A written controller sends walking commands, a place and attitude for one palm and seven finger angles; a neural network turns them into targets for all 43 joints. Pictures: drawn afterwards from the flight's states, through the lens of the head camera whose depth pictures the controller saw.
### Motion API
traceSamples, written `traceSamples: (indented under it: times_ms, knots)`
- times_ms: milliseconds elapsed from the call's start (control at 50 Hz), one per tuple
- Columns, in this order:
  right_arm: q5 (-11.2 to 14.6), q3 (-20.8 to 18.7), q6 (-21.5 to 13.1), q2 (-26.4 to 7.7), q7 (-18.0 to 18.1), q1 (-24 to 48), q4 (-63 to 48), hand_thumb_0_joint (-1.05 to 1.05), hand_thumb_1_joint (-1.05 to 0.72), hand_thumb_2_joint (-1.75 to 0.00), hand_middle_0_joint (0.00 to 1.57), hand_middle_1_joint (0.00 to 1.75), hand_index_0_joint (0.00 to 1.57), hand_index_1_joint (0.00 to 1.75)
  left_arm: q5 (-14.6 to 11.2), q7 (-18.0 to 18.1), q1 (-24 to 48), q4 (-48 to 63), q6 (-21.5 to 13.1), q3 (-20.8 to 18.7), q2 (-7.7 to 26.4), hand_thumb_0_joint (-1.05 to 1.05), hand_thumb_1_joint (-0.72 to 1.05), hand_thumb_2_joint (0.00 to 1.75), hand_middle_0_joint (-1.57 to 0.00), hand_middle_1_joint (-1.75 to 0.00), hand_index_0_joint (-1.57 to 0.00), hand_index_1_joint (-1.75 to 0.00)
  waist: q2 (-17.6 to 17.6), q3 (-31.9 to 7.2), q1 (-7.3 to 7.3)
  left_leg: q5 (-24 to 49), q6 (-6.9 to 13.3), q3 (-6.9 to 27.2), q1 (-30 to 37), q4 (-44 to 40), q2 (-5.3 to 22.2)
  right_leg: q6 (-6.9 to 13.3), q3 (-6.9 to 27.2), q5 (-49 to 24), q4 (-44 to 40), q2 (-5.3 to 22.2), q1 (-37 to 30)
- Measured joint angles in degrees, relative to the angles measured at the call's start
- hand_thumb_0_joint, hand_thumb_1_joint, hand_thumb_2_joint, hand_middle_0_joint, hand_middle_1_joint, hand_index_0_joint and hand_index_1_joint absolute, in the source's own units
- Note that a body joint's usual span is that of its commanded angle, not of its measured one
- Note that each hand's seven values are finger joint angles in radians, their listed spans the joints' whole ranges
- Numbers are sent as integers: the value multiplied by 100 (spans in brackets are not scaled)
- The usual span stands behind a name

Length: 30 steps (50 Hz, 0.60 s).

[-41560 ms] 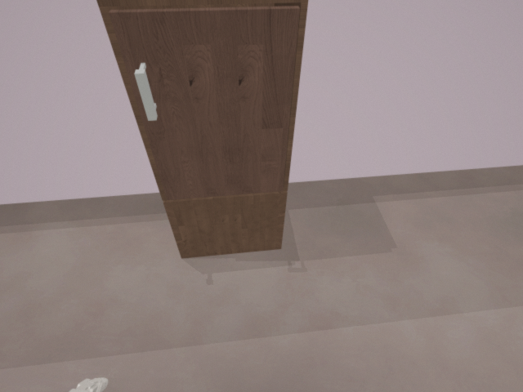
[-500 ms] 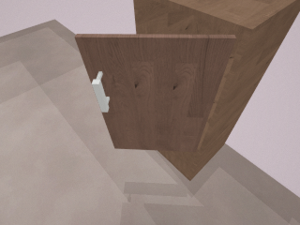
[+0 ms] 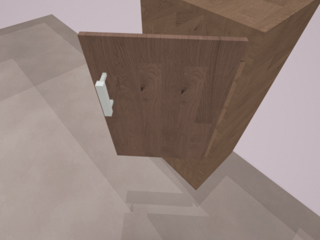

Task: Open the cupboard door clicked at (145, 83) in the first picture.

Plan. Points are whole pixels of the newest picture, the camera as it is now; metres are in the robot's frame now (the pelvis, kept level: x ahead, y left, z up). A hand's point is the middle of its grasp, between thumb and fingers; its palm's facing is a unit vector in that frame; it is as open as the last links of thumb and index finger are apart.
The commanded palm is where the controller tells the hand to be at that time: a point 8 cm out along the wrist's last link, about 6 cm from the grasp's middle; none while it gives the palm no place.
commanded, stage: look again from close up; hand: left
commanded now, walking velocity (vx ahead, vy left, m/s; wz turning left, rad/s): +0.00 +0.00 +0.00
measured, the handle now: (106, 95) +0.49 +0.19 +0.07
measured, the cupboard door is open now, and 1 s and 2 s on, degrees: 44 44 44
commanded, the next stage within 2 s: shuffle to correct the standing spot in 0.28 s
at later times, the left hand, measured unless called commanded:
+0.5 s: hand out of the picture +0.03 +0.21 -0.17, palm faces +0.00 -0.97 -0.25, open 7.4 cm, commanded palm none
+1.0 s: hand out of the picture -0.03 +0.20 -0.17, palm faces +0.07 -0.97 -0.22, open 7.4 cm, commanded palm none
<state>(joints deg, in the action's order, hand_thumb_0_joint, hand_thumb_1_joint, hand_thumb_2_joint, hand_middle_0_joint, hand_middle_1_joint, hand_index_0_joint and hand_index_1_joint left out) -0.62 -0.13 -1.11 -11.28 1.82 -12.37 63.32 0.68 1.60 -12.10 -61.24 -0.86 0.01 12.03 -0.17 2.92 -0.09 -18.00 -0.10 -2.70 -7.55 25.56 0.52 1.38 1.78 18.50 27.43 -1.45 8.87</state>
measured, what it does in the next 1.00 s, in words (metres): shifts its weight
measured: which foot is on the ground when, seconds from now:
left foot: down 0.00-1.00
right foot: down 0.00-1.00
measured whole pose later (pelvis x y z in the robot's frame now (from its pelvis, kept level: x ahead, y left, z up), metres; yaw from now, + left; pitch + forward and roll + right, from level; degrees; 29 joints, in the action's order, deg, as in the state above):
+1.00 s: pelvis -0.07 +0.01 -0.01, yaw +2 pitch -3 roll -1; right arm -1.5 -2.4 0.7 -11.9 0.1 -16.2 56.7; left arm 1.4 1.6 -17.6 -54.8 0.9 -0.3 11.5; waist -0.1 -2.4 -0.5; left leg -16.1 1.0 -0.4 -14.5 33.8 0.1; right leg 0.7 -0.6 16.1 31.8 -0.9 13.1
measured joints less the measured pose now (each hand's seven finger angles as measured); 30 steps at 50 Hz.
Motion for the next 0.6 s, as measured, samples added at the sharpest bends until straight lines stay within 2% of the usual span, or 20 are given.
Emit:
traceSamples:
  times_ms: [460,600]
  knots:
    - [10,4,-34,-100,-39,232,47,1,-91,-90,20,30,20,30,5,-64,131,-65,13,12,149,0,91,90,-20,-30,-20,-30,-78,25,42,227,65,9,18,-211,-80,-68,-9,-207,-191,81,-20]
    - [1,-80,51,-37,30,400,-222,1,-91,-90,20,30,20,30,10,17,192,160,137,-66,164,0,91,90,-20,-30,-20,-30,-141,154,50,301,68,-63,-195,-79,-111,-88,57,-211,106,112,289]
